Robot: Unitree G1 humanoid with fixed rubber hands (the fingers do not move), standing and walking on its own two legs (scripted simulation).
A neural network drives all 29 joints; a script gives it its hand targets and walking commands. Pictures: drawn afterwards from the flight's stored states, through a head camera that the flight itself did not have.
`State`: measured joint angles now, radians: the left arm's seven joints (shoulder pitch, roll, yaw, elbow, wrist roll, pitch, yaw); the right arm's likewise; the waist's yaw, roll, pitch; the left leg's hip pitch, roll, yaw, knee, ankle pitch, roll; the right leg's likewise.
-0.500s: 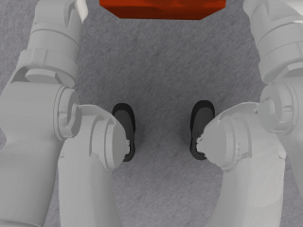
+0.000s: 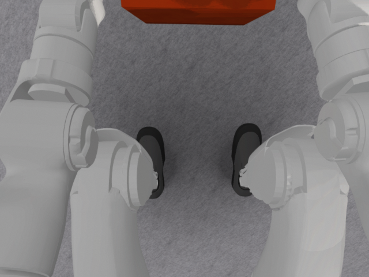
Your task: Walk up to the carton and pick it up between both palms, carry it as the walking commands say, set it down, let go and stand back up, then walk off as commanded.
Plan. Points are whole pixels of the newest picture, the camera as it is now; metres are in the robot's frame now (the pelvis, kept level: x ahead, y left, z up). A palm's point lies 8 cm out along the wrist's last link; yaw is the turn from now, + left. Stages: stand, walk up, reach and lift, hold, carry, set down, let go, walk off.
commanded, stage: reach and lift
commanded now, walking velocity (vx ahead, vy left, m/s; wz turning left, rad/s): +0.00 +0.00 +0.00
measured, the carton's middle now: out of the picture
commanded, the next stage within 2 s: none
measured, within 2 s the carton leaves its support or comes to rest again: leaves its support in 0.42 s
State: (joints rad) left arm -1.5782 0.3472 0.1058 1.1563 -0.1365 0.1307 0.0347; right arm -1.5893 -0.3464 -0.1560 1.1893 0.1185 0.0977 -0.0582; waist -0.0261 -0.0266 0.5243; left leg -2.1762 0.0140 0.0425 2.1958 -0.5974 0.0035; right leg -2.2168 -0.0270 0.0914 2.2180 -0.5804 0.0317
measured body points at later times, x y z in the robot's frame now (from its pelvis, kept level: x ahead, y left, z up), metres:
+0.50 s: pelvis +0.00 +0.00 +0.00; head +0.38 -0.02 +0.21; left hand +0.58 +0.12 -0.19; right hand +0.57 -0.19 -0.19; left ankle +0.12 +0.12 -0.34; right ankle +0.11 -0.14 -0.34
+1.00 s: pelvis -0.01 +0.00 +0.00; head +0.36 -0.02 +0.24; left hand +0.58 +0.12 -0.15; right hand +0.57 -0.18 -0.14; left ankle +0.12 +0.12 -0.34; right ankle +0.11 -0.14 -0.34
